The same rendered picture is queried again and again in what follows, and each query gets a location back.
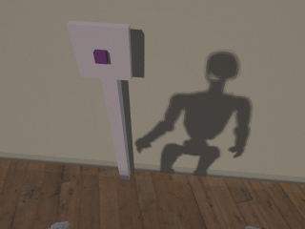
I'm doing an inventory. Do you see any button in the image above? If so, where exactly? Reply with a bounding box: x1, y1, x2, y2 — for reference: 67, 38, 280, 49
93, 50, 109, 65

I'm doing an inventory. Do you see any panel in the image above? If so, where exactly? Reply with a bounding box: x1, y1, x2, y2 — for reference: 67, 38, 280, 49
66, 20, 132, 181

